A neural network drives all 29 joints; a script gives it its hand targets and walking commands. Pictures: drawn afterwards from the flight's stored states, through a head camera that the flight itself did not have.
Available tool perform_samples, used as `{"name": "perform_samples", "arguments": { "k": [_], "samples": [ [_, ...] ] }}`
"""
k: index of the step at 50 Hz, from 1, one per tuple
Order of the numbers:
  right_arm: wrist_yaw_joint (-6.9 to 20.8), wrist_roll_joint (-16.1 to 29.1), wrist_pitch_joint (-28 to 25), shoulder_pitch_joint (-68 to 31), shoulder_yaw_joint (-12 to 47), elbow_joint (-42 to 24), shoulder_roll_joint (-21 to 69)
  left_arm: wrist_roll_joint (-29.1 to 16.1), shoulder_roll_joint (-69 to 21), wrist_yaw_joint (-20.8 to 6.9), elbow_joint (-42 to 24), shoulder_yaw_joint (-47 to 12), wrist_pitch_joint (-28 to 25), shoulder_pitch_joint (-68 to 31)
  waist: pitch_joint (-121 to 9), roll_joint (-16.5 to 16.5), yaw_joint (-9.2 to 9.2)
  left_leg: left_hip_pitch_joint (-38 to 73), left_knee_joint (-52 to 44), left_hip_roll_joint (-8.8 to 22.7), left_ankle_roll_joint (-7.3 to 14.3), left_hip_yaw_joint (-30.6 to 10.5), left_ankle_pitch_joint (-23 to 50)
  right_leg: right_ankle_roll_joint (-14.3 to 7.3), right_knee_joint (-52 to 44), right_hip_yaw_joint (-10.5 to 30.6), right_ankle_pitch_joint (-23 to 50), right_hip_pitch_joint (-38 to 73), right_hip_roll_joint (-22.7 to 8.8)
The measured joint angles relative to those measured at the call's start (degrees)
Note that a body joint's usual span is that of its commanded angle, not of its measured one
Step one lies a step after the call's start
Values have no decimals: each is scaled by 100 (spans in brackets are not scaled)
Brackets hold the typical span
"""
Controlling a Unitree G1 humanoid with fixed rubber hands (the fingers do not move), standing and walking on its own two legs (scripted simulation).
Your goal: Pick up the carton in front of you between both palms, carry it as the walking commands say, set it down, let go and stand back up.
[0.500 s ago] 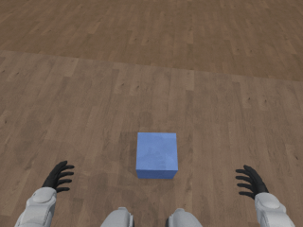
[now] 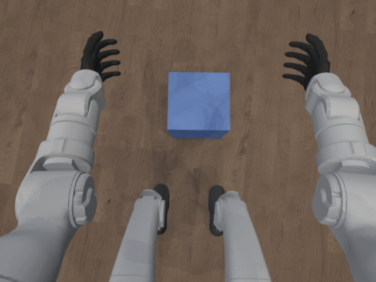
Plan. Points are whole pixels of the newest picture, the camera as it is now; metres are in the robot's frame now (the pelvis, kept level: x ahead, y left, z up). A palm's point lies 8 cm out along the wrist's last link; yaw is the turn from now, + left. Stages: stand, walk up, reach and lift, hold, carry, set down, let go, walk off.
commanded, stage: reach and lift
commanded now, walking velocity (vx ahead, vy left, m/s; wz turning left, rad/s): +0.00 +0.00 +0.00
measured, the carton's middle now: (197, 109) +0.54 -0.02 -0.54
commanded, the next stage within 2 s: none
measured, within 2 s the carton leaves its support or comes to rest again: leaves its support in 1.94 s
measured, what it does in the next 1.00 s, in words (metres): lowers itself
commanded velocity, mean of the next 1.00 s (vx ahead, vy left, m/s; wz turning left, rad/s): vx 0.00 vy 0.00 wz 0.00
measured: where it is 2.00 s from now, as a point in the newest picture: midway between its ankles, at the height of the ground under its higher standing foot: (188, 218)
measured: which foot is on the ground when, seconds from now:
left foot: down 0.00-1.00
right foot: down 0.00-1.00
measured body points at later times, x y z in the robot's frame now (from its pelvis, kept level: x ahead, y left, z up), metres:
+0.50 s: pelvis +0.03 +0.00 -0.08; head +0.37 -0.01 +0.21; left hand +0.55 +0.17 -0.24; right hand +0.55 -0.21 -0.24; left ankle +0.09 +0.13 -0.63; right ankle +0.09 -0.12 -0.63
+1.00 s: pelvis -0.03 +0.00 -0.27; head +0.35 -0.01 -0.03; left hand +0.55 +0.17 -0.45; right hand +0.55 -0.20 -0.45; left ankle +0.09 +0.13 -0.63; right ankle +0.09 -0.12 -0.63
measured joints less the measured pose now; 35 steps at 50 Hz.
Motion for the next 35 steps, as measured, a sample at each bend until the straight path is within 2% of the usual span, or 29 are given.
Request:
{"name": "perform_samples", "arguments": {
  "k": [4, 8, 15, 21, 26, 35],
  "samples": [
    [10, -163, -92, -795, -224, 291, -5, 140, -39, 29, 243, 243, -84, -765, 16, 9, 11, -482, 63, 10, -1, 15, 56, -1, 64, 18, 65, -492, 12],
    [15, -436, -253, -1219, -472, 305, 66, 391, -142, 30, 238, 513, -247, -1164, 2, 19, 14, -829, 44, 12, 0, 23, 70, 0, 51, 27, 80, -846, 16],
    [14, -848, -683, -946, -929, 73, 410, 790, -424, -39, 81, 897, -730, -895, -390, 10, -15, -1329, 27, 2, -2, 20, -33, -11, 58, 27, -39, -1354, 8],
    [-23, -965, -970, -563, -1129, 82, 622, 937, -572, -46, 136, 1026, -1045, -549, -887, -2, -32, -2228, 795, -46, -52, -86, -394, 8, 793, 33, -386, -2236, 30],
    [-142, -706, -1060, -501, -932, 81, 544, 696, -496, 62, 143, 772, -1132, -529, -917, 12, -49, -3155, 1915, -93, -74, -129, -818, 42, 1898, 60, -787, -3159, 44],
    [-424, 406, -933, -1008, 133, 88, -78, -319, 9, 399, 63, -148, -952, -1005, -97, 26, -45, -4412, 4084, -133, -42, -73, -1323, 101, 4059, 150, -1280, -4427, 71]
  ]
}}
